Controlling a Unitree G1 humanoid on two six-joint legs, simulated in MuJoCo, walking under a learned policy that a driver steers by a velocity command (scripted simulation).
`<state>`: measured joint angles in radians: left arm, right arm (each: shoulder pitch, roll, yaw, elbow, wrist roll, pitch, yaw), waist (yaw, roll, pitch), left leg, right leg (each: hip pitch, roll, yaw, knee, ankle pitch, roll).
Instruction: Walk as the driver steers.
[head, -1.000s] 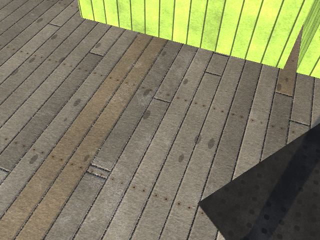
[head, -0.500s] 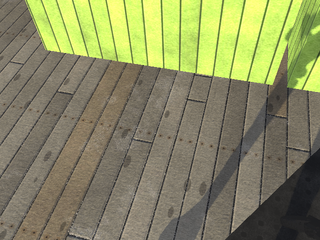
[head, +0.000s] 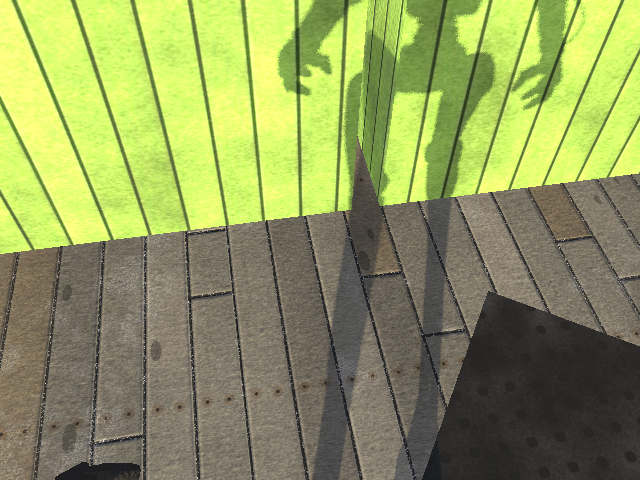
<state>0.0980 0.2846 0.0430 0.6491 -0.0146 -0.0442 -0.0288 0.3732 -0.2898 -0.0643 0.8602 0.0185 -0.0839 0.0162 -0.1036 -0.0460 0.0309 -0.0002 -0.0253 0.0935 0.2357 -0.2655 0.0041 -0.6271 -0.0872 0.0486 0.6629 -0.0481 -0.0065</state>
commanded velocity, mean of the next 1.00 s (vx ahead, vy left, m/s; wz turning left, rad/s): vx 0.45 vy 0.00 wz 0.32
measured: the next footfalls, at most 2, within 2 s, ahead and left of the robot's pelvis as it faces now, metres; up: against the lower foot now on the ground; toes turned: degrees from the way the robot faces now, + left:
right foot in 0.10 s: +0.23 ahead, -0.14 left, +0.00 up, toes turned -2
left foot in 0.64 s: +0.54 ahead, +0.19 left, +0.00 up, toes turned +21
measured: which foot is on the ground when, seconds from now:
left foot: down 0.00-0.10, up 0.12-0.62, down 0.64-1.00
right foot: up 0.00-0.08, down 0.10-0.66, up 0.68-1.00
